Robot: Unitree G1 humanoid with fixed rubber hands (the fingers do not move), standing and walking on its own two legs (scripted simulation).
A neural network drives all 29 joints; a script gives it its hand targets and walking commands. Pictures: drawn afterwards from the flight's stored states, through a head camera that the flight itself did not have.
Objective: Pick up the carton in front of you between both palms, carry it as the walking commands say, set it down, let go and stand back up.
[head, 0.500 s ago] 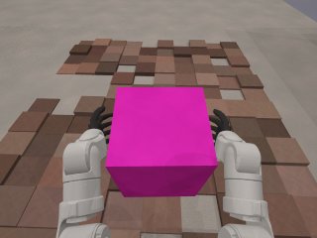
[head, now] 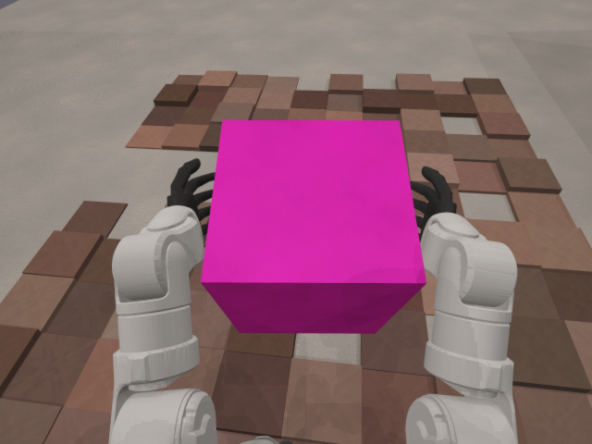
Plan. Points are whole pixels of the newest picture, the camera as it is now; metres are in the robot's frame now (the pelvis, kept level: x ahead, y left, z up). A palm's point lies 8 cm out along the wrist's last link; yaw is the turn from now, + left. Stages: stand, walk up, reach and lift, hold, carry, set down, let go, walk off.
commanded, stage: carry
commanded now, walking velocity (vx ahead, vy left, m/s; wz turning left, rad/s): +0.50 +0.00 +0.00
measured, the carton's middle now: (308, 241) +0.36 +0.02 +0.10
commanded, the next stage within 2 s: none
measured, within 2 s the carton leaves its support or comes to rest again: neither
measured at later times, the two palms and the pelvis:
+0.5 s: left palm (255, 128) +0.67 +0.13 +0.08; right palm (405, 131) +0.67 -0.17 +0.07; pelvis +0.33 -0.02 -0.01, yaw -1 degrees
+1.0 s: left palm (275, 11) +1.01 +0.11 +0.18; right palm (401, 17) +0.98 -0.19 +0.17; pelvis +0.65 -0.02 +0.02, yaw +0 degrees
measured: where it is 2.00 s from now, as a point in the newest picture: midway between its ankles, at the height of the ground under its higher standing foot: (332, 201)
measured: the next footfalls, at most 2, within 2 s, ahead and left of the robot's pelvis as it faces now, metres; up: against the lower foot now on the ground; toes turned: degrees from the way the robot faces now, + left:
left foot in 0.02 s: +0.18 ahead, +0.08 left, -0.03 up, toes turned +4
right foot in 0.44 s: +0.51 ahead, -0.11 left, +0.00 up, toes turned -7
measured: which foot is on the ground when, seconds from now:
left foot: up 0.00-0.00, down 0.02-0.48, up 0.50-0.76, down 0.78-1.00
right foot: down 0.00-0.02, up 0.04-0.42, down 0.44-0.82, up 0.84-1.00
